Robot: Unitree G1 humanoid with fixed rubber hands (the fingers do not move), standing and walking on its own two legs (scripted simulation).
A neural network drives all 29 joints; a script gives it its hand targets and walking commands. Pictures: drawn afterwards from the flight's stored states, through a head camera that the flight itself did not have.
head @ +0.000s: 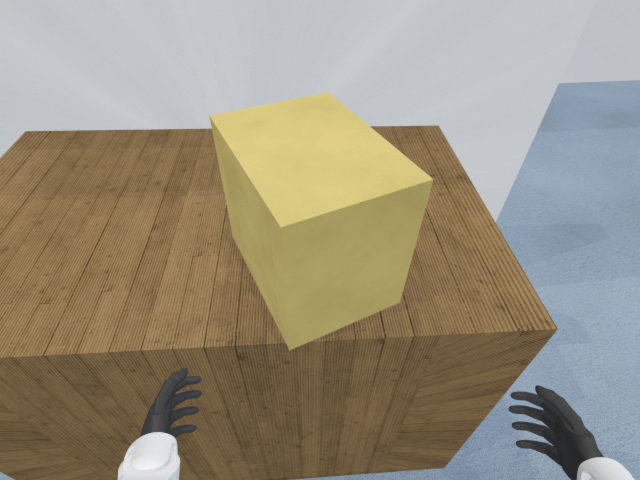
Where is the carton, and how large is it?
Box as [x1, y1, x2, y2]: [209, 92, 432, 349]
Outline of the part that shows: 328,92 209,115 233,237 289,349 399,302 432,182 432,179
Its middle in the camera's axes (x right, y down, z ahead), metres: -0.02 -0.05 +0.61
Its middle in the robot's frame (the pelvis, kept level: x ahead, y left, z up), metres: +0.49 +0.05 +0.08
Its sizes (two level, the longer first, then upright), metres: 0.274 0.201 0.249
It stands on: a pedestal, 0.74 m high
